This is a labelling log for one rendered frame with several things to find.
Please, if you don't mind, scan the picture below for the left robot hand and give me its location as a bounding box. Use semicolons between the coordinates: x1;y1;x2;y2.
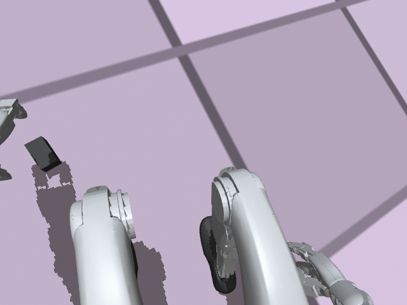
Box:
0;98;27;181

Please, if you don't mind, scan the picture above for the small box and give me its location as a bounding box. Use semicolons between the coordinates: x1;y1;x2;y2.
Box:
24;136;62;172

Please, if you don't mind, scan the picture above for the right robot foot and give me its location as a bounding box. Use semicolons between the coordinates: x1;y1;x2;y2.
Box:
200;216;237;294

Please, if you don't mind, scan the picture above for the right robot hand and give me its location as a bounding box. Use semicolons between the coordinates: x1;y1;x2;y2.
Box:
287;242;346;298

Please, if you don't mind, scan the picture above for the right robot arm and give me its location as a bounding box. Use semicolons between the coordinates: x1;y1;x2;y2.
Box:
329;280;374;305

